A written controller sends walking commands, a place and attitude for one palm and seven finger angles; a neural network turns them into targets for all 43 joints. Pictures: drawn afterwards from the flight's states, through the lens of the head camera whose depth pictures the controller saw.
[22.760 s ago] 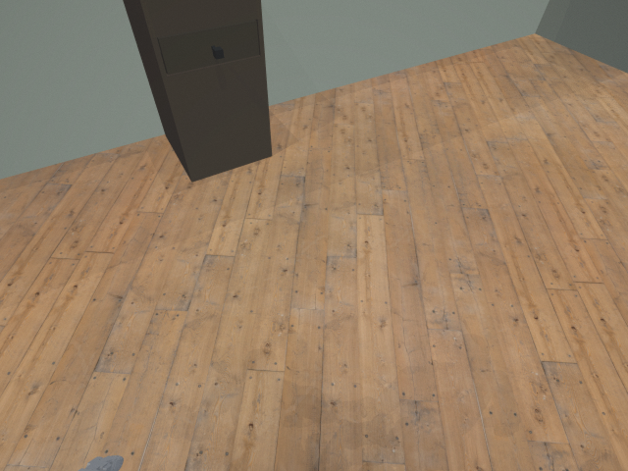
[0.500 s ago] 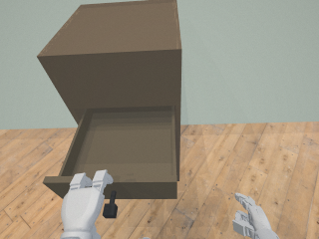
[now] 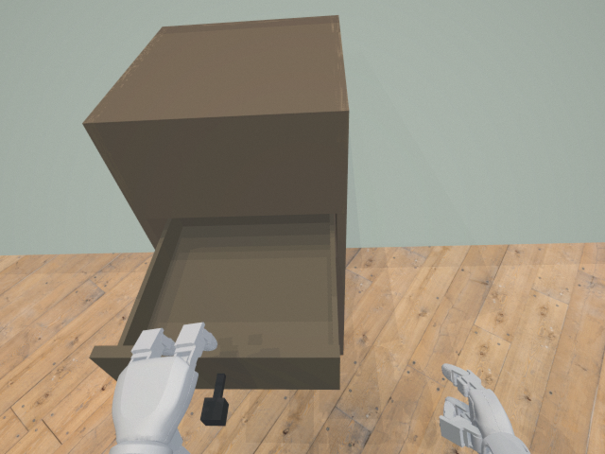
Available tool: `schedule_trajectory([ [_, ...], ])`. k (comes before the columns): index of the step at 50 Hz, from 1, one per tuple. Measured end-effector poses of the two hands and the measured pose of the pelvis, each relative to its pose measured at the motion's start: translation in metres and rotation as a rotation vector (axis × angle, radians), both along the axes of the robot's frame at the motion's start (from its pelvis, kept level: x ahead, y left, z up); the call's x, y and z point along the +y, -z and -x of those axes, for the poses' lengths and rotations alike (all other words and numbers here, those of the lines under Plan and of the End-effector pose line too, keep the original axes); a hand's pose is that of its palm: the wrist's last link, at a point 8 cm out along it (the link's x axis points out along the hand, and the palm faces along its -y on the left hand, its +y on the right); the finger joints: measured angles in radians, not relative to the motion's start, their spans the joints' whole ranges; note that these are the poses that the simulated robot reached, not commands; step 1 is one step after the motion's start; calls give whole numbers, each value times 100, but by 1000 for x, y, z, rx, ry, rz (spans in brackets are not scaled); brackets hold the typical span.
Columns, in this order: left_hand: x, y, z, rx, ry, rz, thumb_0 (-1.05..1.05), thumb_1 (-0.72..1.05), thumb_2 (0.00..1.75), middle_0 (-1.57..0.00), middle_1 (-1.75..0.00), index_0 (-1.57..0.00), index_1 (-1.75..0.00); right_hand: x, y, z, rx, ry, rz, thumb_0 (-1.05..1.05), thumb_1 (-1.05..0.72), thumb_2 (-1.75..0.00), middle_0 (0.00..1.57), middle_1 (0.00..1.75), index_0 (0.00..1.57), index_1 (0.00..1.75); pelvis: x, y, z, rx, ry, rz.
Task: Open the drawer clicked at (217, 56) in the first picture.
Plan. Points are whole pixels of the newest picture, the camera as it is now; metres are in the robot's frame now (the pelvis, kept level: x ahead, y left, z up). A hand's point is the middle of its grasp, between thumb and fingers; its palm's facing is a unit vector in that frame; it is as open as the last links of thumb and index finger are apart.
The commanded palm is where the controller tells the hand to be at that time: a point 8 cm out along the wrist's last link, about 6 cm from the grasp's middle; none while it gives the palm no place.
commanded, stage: lift the hand off the handle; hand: left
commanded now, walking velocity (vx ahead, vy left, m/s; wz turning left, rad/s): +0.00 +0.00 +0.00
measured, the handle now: (217, 399) +0.23 +0.18 -0.12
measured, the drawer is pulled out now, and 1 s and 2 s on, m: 0.30 0.30 0.30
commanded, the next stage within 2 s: draw the hand back to the body in 0.20 s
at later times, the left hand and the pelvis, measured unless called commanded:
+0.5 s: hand (163, 385) +0.19 +0.20 +0.04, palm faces +0.06 -0.13 -0.99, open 13.8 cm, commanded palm +0.16 +0.19 +0.11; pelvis +0.01 -0.01 +0.01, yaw -1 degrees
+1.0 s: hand (132, 368) +0.19 +0.21 +0.10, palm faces +0.20 -0.73 -0.65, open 13.7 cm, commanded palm +0.15 +0.24 +0.16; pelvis +0.01 +0.01 +0.03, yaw +1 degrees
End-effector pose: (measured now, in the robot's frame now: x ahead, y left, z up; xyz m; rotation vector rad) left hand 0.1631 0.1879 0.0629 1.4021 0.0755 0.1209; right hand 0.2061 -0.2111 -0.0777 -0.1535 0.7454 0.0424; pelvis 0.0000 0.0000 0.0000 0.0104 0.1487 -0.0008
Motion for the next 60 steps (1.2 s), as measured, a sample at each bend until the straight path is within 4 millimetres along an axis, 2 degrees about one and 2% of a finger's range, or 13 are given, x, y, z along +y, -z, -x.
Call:
schedule_trajectory([
  [10, -8, -12, -14, -20, 20, 12, 0, -49, 30, -32, -120, -32, -120, 4, -3, -2, -8, 4, -28, 1, -90, -90, 20, 30, 19, 30, 0, -4, -3, -9, 7, -3],
  [18, -8, -11, -9, 10, 22, 12, 0, -49, 30, -32, -120, -32, -120, 2, -4, -1, -6, 1, -35, 1, -90, -90, 20, 30, 19, 30, -3, -5, -7, -6, 17, -4],
  [27, 16, -35, -4, -23, -38, -30, 0, -49, 30, -32, -120, -32, -120, -7, -7, -4, -4, 14, -13, 1, -90, -90, 20, 30, 19, 30, -5, -9, -8, -26, 9, -1],
  [31, 20, -43, -3, -8, -42, -13, 0, -49, 30, -32, -120, -32, -120, -7, -12, -7, -15, 18, -8, 1, -90, -90, 20, 30, 19, 30, -5, -14, -9, -36, 8, -1],
  [37, 22, -56, 1, -6, 5, -22, 0, -49, 30, -32, -120, -32, -120, -4, -20, -11, -35, 6, -2, 1, -90, -90, 20, 30, 19, 30, -3, -17, -10, -47, 11, 2],
  [46, 50, -76, 5, -22, -55, -45, 0, -49, 30, -32, -120, -32, -120, 6, -24, -16, -33, -2, -7, 1, -90, -90, 20, 30, 19, 30, 2, -22, -12, -62, 5, 9],
  [49, 53, -76, 7, -72, -164, 537, 0, -48, 31, -31, -119, -32, -119, 11, -33, -14, -92, 29, -11, 1, -90, -90, 20, 30, 19, 30, 6, -26, -13, -115, -16, 11],
  [52, 49, -79, 9, -136, -175, 885, 0, -44, 32, -31, -117, -32, -117, 16, -43, -8, -143, 43, 17, 1, -90, -90, 20, 30, 19, 30, 6, -30, -18, -148, -34, 9],
  [55, 52, -91, 8, -198, -141, 999, 0, -38, 35, -31, -113, -31, -113, 20, -47, -4, -154, 40, 40, 1, -90, -90, 20, 30, 19, 30, 6, -33, -22, -164, -50, 12],
  [60, 70, -111, 5, -268, -123, 1000, 0, -25, 41, -30, -104, -30, -104, 23, -46, -1, -135, 36, 43, 1, -90, -90, 20, 30, 20, 30, 8, -38, -25, -167, -56, 15],
])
